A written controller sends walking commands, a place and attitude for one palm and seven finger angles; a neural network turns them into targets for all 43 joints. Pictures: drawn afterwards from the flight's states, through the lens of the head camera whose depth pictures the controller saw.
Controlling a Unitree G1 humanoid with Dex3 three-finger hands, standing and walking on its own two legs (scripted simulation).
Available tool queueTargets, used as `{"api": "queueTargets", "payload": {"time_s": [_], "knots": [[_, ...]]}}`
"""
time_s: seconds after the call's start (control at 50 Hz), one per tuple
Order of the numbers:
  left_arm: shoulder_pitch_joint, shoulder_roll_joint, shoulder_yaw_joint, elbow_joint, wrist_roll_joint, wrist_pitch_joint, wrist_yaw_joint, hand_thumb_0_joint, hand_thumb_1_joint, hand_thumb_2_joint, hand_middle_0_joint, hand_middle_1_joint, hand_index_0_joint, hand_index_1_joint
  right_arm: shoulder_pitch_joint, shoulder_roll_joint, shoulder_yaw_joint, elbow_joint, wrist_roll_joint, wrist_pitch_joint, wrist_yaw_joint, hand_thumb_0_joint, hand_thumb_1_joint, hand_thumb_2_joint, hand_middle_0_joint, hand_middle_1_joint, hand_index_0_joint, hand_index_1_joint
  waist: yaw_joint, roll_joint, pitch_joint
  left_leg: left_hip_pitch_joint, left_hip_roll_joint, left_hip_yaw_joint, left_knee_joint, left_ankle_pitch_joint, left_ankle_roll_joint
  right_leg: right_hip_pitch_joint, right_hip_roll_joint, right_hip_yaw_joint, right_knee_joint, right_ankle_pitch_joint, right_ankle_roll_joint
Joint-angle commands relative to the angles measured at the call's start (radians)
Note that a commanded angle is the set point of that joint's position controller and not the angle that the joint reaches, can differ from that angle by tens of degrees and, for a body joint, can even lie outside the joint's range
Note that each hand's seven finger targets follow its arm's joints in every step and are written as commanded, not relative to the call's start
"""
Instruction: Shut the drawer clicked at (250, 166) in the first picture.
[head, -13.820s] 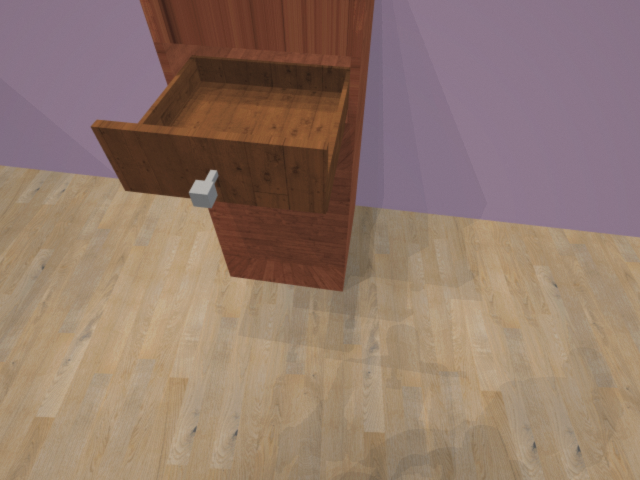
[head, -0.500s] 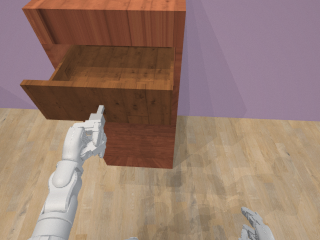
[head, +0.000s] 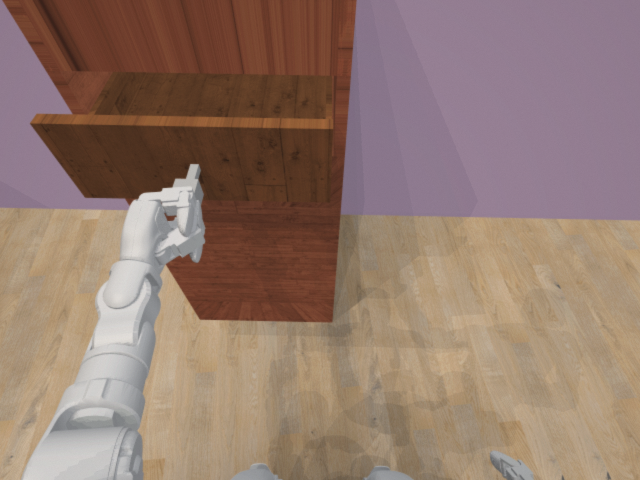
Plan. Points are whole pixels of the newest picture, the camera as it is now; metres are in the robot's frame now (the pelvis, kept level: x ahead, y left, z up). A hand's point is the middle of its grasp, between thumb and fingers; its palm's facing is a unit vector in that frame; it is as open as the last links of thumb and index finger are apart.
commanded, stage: push the drawer shut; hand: left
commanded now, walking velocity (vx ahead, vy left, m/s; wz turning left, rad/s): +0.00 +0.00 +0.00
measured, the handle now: (190, 185) +0.48 +0.18 +0.07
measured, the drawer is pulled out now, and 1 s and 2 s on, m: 0.11 0.00 0.00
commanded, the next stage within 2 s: pull the fist back off the drawer in 1.28 s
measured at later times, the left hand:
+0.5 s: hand (204, 192) +0.47 +0.16 +0.07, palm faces -0.05 -1.00 -0.02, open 2.9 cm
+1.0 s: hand (208, 168) +0.52 +0.16 +0.07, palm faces -0.04 -1.00 -0.02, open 2.8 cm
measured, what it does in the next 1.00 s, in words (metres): stands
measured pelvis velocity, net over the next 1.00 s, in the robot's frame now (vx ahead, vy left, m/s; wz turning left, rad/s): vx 0.00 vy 0.02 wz -0.03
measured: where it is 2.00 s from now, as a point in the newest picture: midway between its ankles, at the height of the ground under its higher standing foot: outside the picture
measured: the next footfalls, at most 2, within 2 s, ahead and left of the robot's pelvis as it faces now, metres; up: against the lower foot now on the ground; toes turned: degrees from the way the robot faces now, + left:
none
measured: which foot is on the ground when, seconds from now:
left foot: down 0.00-1.00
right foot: down 0.00-1.00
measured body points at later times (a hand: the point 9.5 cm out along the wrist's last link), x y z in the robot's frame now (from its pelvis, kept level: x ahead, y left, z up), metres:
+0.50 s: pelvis +0.00 +0.01 -0.01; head +0.09 +0.02 +0.43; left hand +0.47 +0.21 +0.07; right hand +0.03 -0.25 -0.13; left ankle +0.02 +0.12 -0.70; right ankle +0.00 -0.10 -0.70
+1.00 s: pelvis +0.00 +0.02 -0.02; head +0.12 +0.03 +0.41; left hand +0.52 +0.21 +0.07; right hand -0.02 -0.24 -0.13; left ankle +0.02 +0.12 -0.70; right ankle +0.00 -0.10 -0.70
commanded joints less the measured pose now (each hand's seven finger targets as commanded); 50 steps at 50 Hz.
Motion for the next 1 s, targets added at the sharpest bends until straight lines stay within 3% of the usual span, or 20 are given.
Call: {"api": "queueTargets", "payload": {"time_s": [0.0,0.04,0.06,0.1,0.2,0.28,0.34,0.36,0.46,0.48,0.5,0.56,0.6,0.62,0.66,0.76,0.82,0.88,0.92,0.98], "knots": [[-0.485,0.187,0.059,-0.134,-0.008,-0.06,0.026,0.0,0.9,0.9,-1.4,-1.6,-1.4,-1.6,0.048,-0.134,-0.047,-0.103,0.001,-0.029,-0.003,0.0,-0.9,-0.9,0.2,0.3,0.2,0.3,-0.033,-0.009,-0.318,0.129,-0.029,-0.022,-0.084,0.141,0.023,0.111,0.012,0.07,-0.114,0.233,0.017],[-0.532,0.208,0.077,-0.1,-0.004,-0.062,0.029,0.0,0.9,0.9,-1.4,-1.6,-1.4,-1.6,0.066,-0.138,-0.05,-0.093,-0.002,-0.024,-0.003,0.0,-0.9,-0.9,0.2,0.3,0.2,0.3,-0.043,-0.035,-0.337,0.126,-0.027,-0.022,-0.075,0.139,0.025,0.101,0.014,0.069,-0.11,0.229,0.02],[-0.535,0.241,0.102,-0.087,0.001,-0.066,0.029,0.0,0.9,0.9,-1.4,-1.6,-1.4,-1.6,0.075,-0.144,-0.051,-0.093,-0.004,-0.021,-0.003,0.0,-0.9,-0.9,0.2,0.3,0.2,0.3,-0.036,-0.057,-0.351,0.116,-0.026,-0.026,-0.073,0.154,0.027,0.117,0.017,0.069,-0.102,0.243,0.018],[-0.54,0.231,0.1,-0.072,0.006,-0.069,0.023,0.0,0.9,0.9,-1.4,-1.6,-1.4,-1.6,0.083,-0.139,-0.049,-0.098,-0.005,-0.016,0.0,0.0,-0.9,-0.9,0.2,0.3,0.2,0.3,-0.033,-0.006,-0.376,0.125,-0.028,-0.018,-0.069,0.179,0.024,0.124,0.015,0.07,-0.094,0.277,0.016],[-0.559,0.284,0.148,-0.009,0.014,-0.075,0.02,0.0,0.9,0.9,-1.4,-1.6,-1.4,-1.6,0.109,-0.143,-0.051,-0.099,-0.009,0.001,0.005,0.0,-0.9,-0.9,0.2,0.3,0.2,0.3,-0.03,-0.009,-0.375,0.091,-0.026,-0.013,-0.058,0.191,0.024,0.123,0.019,0.073,-0.083,0.292,0.015],[-0.624,0.302,0.158,0.045,0.023,-0.081,0.017,0.0,0.9,0.9,-1.4,-1.6,-1.4,-1.6,0.132,-0.15,-0.053,-0.094,-0.011,0.013,0.006,0.0,-0.9,-0.9,0.2,0.3,0.2,0.3,-0.053,-0.029,-0.363,0.074,-0.021,-0.014,-0.047,0.179,0.028,0.084,0.026,0.068,-0.078,0.272,0.017],[-0.669,0.296,0.147,0.033,0.032,-0.091,0.018,0.0,0.9,0.9,-1.4,-1.6,-1.4,-1.6,0.144,-0.147,-0.056,-0.094,-0.014,0.018,0.009,0.0,-0.9,-0.9,0.2,0.3,0.2,0.3,-0.055,0.042,-0.405,0.122,-0.019,-0.021,-0.04,0.211,0.023,0.055,0.027,0.06,-0.064,0.277,0.012],[-0.677,0.29,0.145,0.052,0.033,-0.091,0.02,0.0,0.9,0.9,-1.4,-1.6,-1.4,-1.6,0.153,-0.15,-0.056,-0.091,-0.016,0.021,0.011,0.0,-0.9,-0.9,0.2,0.3,0.2,0.3,-0.062,0.008,-0.4,0.123,-0.016,-0.028,-0.035,0.217,0.026,0.036,0.032,0.055,-0.06,0.273,0.012],[-0.773,0.299,0.145,0.098,0.047,-0.095,0.035,0.0,0.9,0.9,-1.4,-1.6,-1.4,-1.6,0.182,-0.157,-0.059,-0.071,-0.023,0.03,0.015,0.0,-0.9,-0.9,0.2,0.3,0.2,0.3,-0.088,0.013,-0.403,0.122,-0.012,-0.033,-0.019,0.216,0.028,-0.014,0.037,0.052,-0.053,0.255,0.014],[-0.758,0.332,0.169,0.119,0.055,-0.093,0.038,0.0,0.9,0.9,-1.4,-1.6,-1.4,-1.6,0.188,-0.16,-0.058,-0.073,-0.023,0.035,0.016,0.0,-0.9,-0.9,0.2,0.3,0.2,0.3,-0.074,0.031,-0.408,0.114,-0.013,-0.034,-0.02,0.216,0.026,-0.009,0.036,0.053,-0.051,0.251,0.012],[-0.79,0.307,0.145,0.105,0.058,-0.094,0.038,0.0,0.9,0.9,-1.4,-1.6,-1.4,-1.6,0.189,-0.158,-0.056,-0.075,-0.024,0.037,0.018,0.0,-0.9,-0.9,0.2,0.3,0.2,0.3,-0.087,0.042,-0.424,0.127,-0.013,-0.036,-0.019,0.221,0.026,-0.018,0.037,0.05,-0.047,0.252,0.013],[-0.82,0.346,0.172,0.157,0.068,-0.092,0.044,0.0,0.9,0.9,-1.4,-1.6,-1.4,-1.6,0.207,-0.164,-0.054,-0.067,-0.03,0.044,0.018,0.0,-0.9,-0.9,0.2,0.3,0.2,0.3,-0.096,0.015,-0.407,0.095,-0.012,-0.042,-0.008,0.21,0.029,-0.033,0.041,0.05,-0.043,0.238,0.013],[-0.836,0.354,0.176,0.155,0.075,-0.096,0.045,0.0,0.9,0.9,-1.4,-1.6,-1.4,-1.6,0.211,-0.165,-0.055,-0.072,-0.03,0.047,0.019,0.0,-0.9,-0.9,0.2,0.3,0.2,0.3,-0.096,0.036,-0.44,0.105,-0.012,-0.042,-0.002,0.215,0.028,-0.037,0.04,0.052,-0.039,0.238,0.013],[-0.86,0.347,0.162,0.162,0.08,-0.097,0.044,0.0,0.9,0.9,-1.4,-1.6,-1.4,-1.6,0.211,-0.164,-0.054,-0.07,-0.031,0.049,0.02,0.0,-0.9,-0.9,0.2,0.3,0.2,0.3,-0.103,0.057,-0.434,0.11,-0.01,-0.044,0.002,0.212,0.026,-0.058,0.04,0.05,-0.037,0.228,0.012],[-0.897,0.353,0.165,0.196,0.083,-0.092,0.046,0.0,0.9,0.9,-1.4,-1.6,-1.4,-1.6,0.227,-0.168,-0.052,-0.062,-0.035,0.05,0.021,0.0,-0.9,-0.9,0.2,0.3,0.2,0.3,-0.122,0.038,-0.416,0.1,-0.008,-0.049,0.011,0.201,0.032,-0.087,0.045,0.049,-0.037,0.215,0.013],[-0.944,0.417,0.208,0.202,0.096,-0.09,0.048,0.0,0.9,0.9,-1.4,-1.6,-1.4,-1.6,0.255,-0.173,-0.051,-0.066,-0.044,0.058,0.022,0.0,-0.9,-0.9,0.2,0.3,0.2,0.3,-0.121,0.063,-0.481,0.102,-0.008,-0.051,0.03,0.248,0.032,-0.073,0.046,0.051,-0.02,0.254,0.013],[-0.949,0.402,0.193,0.211,0.102,-0.087,0.046,0.0,0.9,0.9,-1.4,-1.6,-1.4,-1.6,0.261,-0.169,-0.049,-0.073,-0.046,0.065,0.026,0.0,-0.9,-0.9,0.2,0.3,0.2,0.3,-0.121,0.086,-0.497,0.103,-0.007,-0.049,0.035,0.261,0.029,-0.074,0.047,0.05,-0.018,0.261,0.013],[-1.028,0.414,0.189,0.225,0.111,-0.082,0.057,0.0,0.9,0.9,-1.4,-1.6,-1.4,-1.6,0.277,-0.177,-0.049,-0.058,-0.047,0.069,0.025,0.0,-0.9,-0.9,0.2,0.3,0.2,0.3,-0.155,0.063,-0.456,0.088,-0.002,-0.058,0.04,0.235,0.034,-0.124,0.05,0.046,-0.025,0.229,0.017],[-1.042,0.428,0.203,0.227,0.111,-0.082,0.065,0.0,0.9,0.9,-1.4,-1.6,-1.4,-1.6,0.284,-0.179,-0.053,-0.05,-0.05,0.068,0.024,0.0,-0.9,-0.9,0.2,0.3,0.2,0.3,-0.158,0.061,-0.476,0.088,-0.003,-0.059,0.045,0.225,0.035,-0.119,0.05,0.048,-0.028,0.218,0.018],[-1.112,0.43,0.188,0.206,0.12,-0.09,0.075,0.0,0.9,0.9,-1.4,-1.6,-1.4,-1.6,0.292,-0.179,-0.051,-0.037,-0.053,0.065,0.024,0.0,-0.9,-0.9,0.2,0.3,0.2,0.3,-0.172,0.116,-0.491,0.117,0.0,-0.07,0.052,0.232,0.032,-0.158,0.047,0.046,-0.026,0.205,0.015]]}}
